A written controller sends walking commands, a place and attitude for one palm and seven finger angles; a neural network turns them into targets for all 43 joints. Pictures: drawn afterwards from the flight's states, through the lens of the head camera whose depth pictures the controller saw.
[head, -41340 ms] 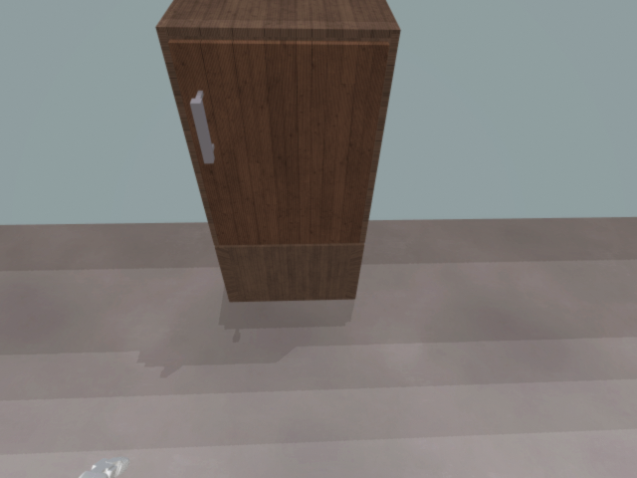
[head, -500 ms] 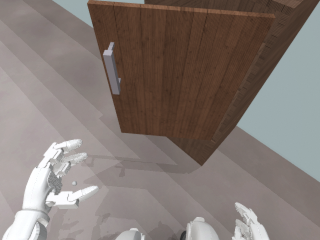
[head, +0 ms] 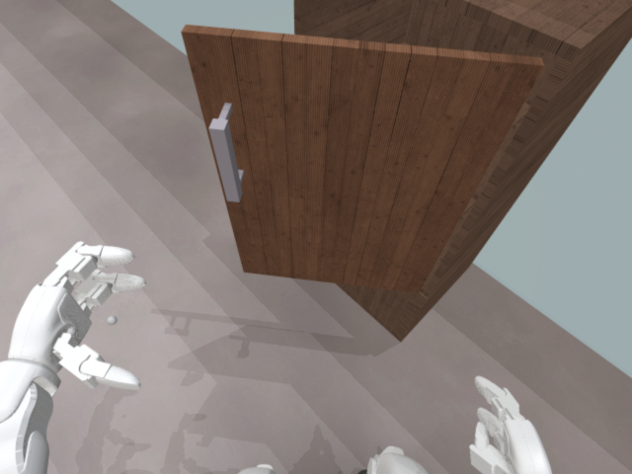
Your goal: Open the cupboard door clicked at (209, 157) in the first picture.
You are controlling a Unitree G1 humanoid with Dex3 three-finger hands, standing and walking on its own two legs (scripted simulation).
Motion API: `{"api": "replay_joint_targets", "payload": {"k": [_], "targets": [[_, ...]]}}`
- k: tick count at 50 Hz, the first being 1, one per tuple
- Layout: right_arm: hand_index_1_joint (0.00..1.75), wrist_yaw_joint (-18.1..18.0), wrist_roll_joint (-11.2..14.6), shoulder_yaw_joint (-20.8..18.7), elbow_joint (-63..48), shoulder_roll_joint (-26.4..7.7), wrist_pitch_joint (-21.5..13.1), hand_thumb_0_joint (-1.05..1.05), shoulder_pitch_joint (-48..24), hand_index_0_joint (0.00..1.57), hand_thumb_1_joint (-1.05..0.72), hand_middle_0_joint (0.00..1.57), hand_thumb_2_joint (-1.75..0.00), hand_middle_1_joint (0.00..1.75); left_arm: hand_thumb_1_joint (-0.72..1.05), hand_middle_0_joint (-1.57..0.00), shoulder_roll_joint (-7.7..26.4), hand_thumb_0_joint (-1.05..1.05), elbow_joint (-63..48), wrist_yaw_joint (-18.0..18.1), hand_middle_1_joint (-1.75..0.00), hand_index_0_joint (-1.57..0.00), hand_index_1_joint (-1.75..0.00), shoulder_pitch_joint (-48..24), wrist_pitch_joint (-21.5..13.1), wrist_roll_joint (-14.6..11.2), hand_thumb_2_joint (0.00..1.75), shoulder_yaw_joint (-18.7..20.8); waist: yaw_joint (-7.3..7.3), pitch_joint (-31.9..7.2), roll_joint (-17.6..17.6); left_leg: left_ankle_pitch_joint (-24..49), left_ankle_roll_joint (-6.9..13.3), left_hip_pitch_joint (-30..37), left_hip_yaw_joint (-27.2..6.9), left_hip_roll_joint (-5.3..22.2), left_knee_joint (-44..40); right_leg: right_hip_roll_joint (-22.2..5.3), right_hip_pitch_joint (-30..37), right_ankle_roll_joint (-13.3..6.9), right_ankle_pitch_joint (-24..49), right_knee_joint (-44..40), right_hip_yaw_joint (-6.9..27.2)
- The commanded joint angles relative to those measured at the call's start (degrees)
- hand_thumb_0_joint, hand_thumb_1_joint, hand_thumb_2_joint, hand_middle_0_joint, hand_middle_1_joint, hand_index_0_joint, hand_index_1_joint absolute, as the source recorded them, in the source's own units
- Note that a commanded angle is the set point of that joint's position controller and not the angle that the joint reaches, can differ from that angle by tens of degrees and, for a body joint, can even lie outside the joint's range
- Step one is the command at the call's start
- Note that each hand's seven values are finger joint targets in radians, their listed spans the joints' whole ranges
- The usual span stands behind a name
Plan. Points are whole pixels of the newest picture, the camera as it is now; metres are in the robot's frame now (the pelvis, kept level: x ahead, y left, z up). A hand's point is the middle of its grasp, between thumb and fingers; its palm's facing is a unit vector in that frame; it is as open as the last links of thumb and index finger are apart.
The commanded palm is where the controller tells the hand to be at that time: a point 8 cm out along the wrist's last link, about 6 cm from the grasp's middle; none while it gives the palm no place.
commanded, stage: raise the hand with hooked fingers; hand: left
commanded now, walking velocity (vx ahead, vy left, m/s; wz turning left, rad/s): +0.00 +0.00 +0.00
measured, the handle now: (230, 155) +0.54 +0.17 +0.05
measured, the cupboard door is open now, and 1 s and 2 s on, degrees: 39 39 39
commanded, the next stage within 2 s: move the hooked fingers beside the handle in 0.70 s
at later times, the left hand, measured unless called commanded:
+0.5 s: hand (100, 293) +0.29 +0.27 +0.07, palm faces -0.01 -1.00 -0.04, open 14.0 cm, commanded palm +0.26 +0.32 +0.08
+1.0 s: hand (108, 284) +0.31 +0.27 +0.07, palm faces -0.04 -1.00 -0.02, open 14.0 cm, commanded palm +0.29 +0.31 +0.07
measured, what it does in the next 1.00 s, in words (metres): stands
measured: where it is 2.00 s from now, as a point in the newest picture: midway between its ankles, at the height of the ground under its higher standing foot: outside the picture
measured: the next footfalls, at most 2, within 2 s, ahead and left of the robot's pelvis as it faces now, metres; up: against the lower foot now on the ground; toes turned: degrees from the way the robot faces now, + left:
none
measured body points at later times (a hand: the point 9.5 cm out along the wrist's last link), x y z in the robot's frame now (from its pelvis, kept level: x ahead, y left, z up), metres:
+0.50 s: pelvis +0.00 +0.00 +0.01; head +0.06 +0.01 +0.45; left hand +0.29 +0.32 +0.07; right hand +0.13 -0.26 -0.07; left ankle -0.05 +0.09 -0.69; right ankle +0.05 -0.12 -0.69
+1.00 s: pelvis -0.01 +0.00 +0.01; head +0.06 +0.01 +0.45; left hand +0.30 +0.32 +0.07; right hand +0.14 -0.25 -0.08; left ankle -0.05 +0.09 -0.69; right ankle +0.05 -0.12 -0.69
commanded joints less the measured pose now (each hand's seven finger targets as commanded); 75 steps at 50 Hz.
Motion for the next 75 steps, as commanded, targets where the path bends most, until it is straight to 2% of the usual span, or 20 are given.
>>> {"api": "replay_joint_targets", "payload": {"k": [1,3,5,10,14,17,21,26,30,33,36,39,43,45,49,55,60,65,70,75], "targets": [[0.3,-1.4,0.1,-4.3,-6.6,-8.8,-2.9,0.0,1.0,0.2,-0.9,0.2,-0.9,0.3,-0.5,-0.3,15.7,0.0,-11.7,-2.3,-1.2,-0.3,-1.2,-11.7,-3.7,-2.1,0.3,8.5,-0.54,-18.3,3.0,28.1,-1.7,1.0,-2.8,-1.2,-9.8,2.8,22.0,-0.7,16.2,-4.2,5.8],[0.3,-1.4,-0.4,-4.1,-5.8,-8.9,-3.2,0.0,1.1,0.2,-0.9,0.2,-0.9,0.3,-0.5,-0.3,18.5,0.0,-11.9,-2.2,-1.2,-0.3,-1.2,-13.4,-5.2,-2.9,0.3,11.2,-0.16,-18.9,3.3,30.3,-1.9,1.3,-3.0,-1.1,-9.5,3.0,23.1,-1.1,18.8,-3.6,5.9],[0.3,-1.4,-0.3,-4.0,-5.1,-8.5,-3.0,0.0,1.2,0.2,-0.9,0.2,-0.9,0.3,-0.5,-0.3,17.7,0.0,-8.9,-2.4,-1.2,-0.3,-1.2,-13.9,-6.2,-3.6,0.3,11.7,-0.32,-17.2,3.2,29.8,-2.1,1.0,-2.8,-1.0,-10.1,3.0,22.7,-1.0,18.4,-4.1,5.8],[0.3,-1.5,0.2,-3.9,-4.1,-9.5,-2.0,0.0,1.7,0.2,-0.9,0.2,-0.9,0.3,-0.5,-0.3,17.2,0.0,1.6,-5.1,-1.2,-0.3,-1.2,-17.4,-3.5,-3.3,0.3,10.6,-1.17,-12.2,2.5,24.8,-1.7,-1.4,-2.0,-1.2,-11.7,2.6,20.6,-0.8,13.9,-6.3,6.1],[0.3,-1.0,0.4,-4.3,-5.3,-9.7,-2.1,0.0,2.1,0.2,-0.9,0.2,-0.9,0.3,-0.5,-0.3,14.7,0.0,1.4,-7.7,-1.2,-0.3,-1.2,-15.1,-1.8,-2.7,0.3,7.5,-0.76,-15.1,3.2,27.7,-1.3,1.1,-2.1,-1.1,-12.4,2.6,21.4,-0.9,15.2,-6.7,6.1],[0.3,-0.5,-0.3,-4.8,-6.1,-9.7,-2.3,0.0,2.6,0.2,-0.9,0.2,-0.9,0.3,-0.5,-0.3,18.1,0.0,-3.3,-6.5,-1.2,-0.3,-1.2,-14.1,-3.8,-3.0,0.3,11.2,0.26,-18.8,2.1,30.9,-1.6,1.8,-2.3,-1.1,-12.1,2.8,23.5,-0.8,18.2,-5.9,6.2],[0.3,-0.5,-0.6,-4.5,-5.5,-9.3,-2.2,0.0,2.7,0.2,-0.9,0.2,-0.9,0.3,-0.5,-0.3,19.4,0.0,-3.1,-3.5,-1.2,-0.3,-1.2,-15.8,-7.3,-3.5,0.3,13.8,0.05,-15.1,2.1,28.1,-2.1,1.1,-2.6,-0.9,-13.0,3.3,21.4,-1.0,14.8,-5.8,5.6],[0.3,-0.9,-0.3,-4.2,-4.9,-9.3,-2.0,0.0,2.6,0.2,-0.9,0.2,-0.9,0.3,-0.5,-0.3,16.9,0.0,-1.2,-4.0,-1.2,-0.3,-1.2,-18.1,-6.6,-2.0,0.3,9.8,-0.65,-13.2,8.1,25.6,-2.3,2.4,-2.5,-1.0,-14.0,2.9,18.7,-1.1,11.0,-6.7,5.5],[0.3,-1.1,-0.1,-4.4,-5.2,-9.6,-2.1,0.0,2.7,0.2,-0.9,0.2,-0.9,0.3,-0.5,-0.3,16.3,0.0,-0.7,-5.7,-1.2,-0.3,-1.2,-17.8,-5.0,-1.7,0.3,8.2,-1.33,-13.5,3.5,24.2,-1.8,2.3,-3.1,-0.8,-14.2,3.1,19.0,-0.8,10.3,-7.4,5.4],[0.3,-1.3,-0.4,-4.1,-5.0,-9.8,-2.3,0.0,2.5,0.2,-0.9,0.2,-0.9,0.3,-0.5,-0.3,18.7,0.0,-1.4,-5.6,-1.2,-0.3,-1.2,-18.9,-5.5,-2.2,0.3,10.3,-0.81,-13.4,4.4,25.3,-2.1,3.0,-3.4,-0.9,-13.9,3.4,18.9,-1.2,10.9,-6.9,5.2],[0.3,-1.3,-0.4,-4.0,-5.0,-9.4,-2.4,0.0,2.4,0.2,-0.9,0.2,-0.9,0.3,-0.5,-0.3,17.8,0.0,-0.6,-5.3,-1.2,-0.3,-1.2,-18.5,-6.3,-3.2,0.3,11.2,-0.64,-13.6,1.9,25.6,-2.4,2.5,-3.5,-0.9,-14.1,3.5,19.5,-0.9,11.3,-6.8,5.0],[0.3,-1.2,-0.5,-3.8,-4.6,-9.3,-2.4,0.0,2.5,0.2,-0.9,0.2,-0.9,0.3,-0.5,-0.3,17.5,0.0,-0.2,-5.2,-1.2,-0.3,-1.2,-19.3,-6.4,-2.8,0.3,10.5,-0.46,-13.9,5.6,27.2,-2.8,3.4,-3.2,-1.0,-14.0,3.3,19.3,-1.1,12.2,-6.4,5.1],[0.3,-1.6,-0.4,-3.8,-3.8,-9.6,-2.2,0.0,2.8,0.2,-0.9,0.2,-0.9,0.3,-0.5,-0.3,14.6,0.0,2.1,-6.0,-1.2,-0.3,-1.2,-25.5,-5.3,-1.9,0.3,5.9,-2.55,-10.9,3.9,24.5,-2.5,2.4,-3.4,-0.8,-13.6,3.3,16.1,-1.0,10.6,-6.7,5.0],[0.3,-2.0,-0.2,-4.0,-3.4,-9.9,-2.0,0.0,3.3,0.2,-0.9,0.2,-0.9,0.3,-0.5,-0.3,16.0,0.0,3.8,-6.0,-1.2,-0.3,-1.2,-28.4,-5.2,-1.5,0.3,6.5,-2.73,-11.9,2.4,22.6,-2.5,2.1,-3.7,-0.9,-13.7,3.3,16.1,-0.9,9.2,-6.8,5.0],[0.3,-2.1,-0.6,-3.9,-3.2,-9.7,-1.9,0.0,4.1,0.2,-0.9,0.2,-0.9,0.3,-0.5,-0.3,18.1,0.0,3.5,-5.2,-1.2,-0.3,-1.2,-31.8,-5.9,-0.5,0.3,7.4,-1.92,-16.5,5.0,26.0,-2.9,3.8,-3.7,-1.1,-13.2,3.1,17.5,-1.2,11.1,-6.0,5.4],[0.3,-1.7,-0.8,-3.9,-2.9,-9.6,-0.6,0.0,5.0,0.2,-0.9,0.2,-0.9,0.3,-0.5,-0.3,21.3,0.0,8.7,-3.4,-1.2,-0.3,-1.2,-32.7,-6.5,0.4,0.3,10.9,-1.36,-17.3,3.3,28.4,-3.1,1.0,-3.1,-1.0,-12.8,2.9,19.6,-1.0,14.3,-5.4,5.8],[0.3,-1.2,-0.7,-4.0,-3.6,-9.8,0.9,0.0,5.7,0.2,-0.9,0.2,-0.9,0.3,-0.5,-0.3,21.1,0.0,12.7,-4.1,-1.2,-0.3,-1.2,-33.6,-5.6,0.8,0.3,10.6,-1.4,-18.1,3.8,27.0,-2.2,-1.4,-1.8,-1.1,-12.7,2.8,21.1,-1.0,15.6,-5.6,6.7],[0.3,-1.3,-0.6,-4.0,-2.4,-10.5,2.3,0.0,7.1,0.2,-0.9,0.2,-0.9,0.3,-0.5,-0.3,23.0,0.0,18.0,-5.1,-1.2,-0.3,-1.2,-41.0,-6.7,0.8,0.3,11.1,-3.56,-16.4,0.1,21.6,-1.3,-5.0,-1.3,-1.2,-11.8,3.0,20.4,-0.7,13.3,-6.4,8.1],[0.3,-1.5,-0.7,-4.2,-1.5,-10.4,3.3,0.0,8.6,0.2,-0.9,0.2,-0.9,0.3,-0.5,-0.3,25.2,0.0,18.6,-6.1,-1.2,-0.3,-1.2,-48.3,-9.0,2.1,0.3,10.5,-3.8,-21.1,6.2,23.6,-1.3,-2.5,-1.3,-1.2,-10.8,3.2,19.7,-1.0,14.6,-5.2,8.5],[0.3,-1.3,-0.6,-4.3,-0.8,-10.6,4.6,0.0,10.0,0.2,-0.9,0.2,-0.9,0.3,-0.5,-0.3,25.0,0.0,23.2,-6.1,-1.2,-0.3,-1.2,-51.3,-8.4,2.8,0.3,9.4,-4.49,-21.5,4.1,25.2,-1.3,-2.6,-1.9,-1.0,-10.4,3.4,18.3,-0.8,15.8,-4.7,7.9]]}}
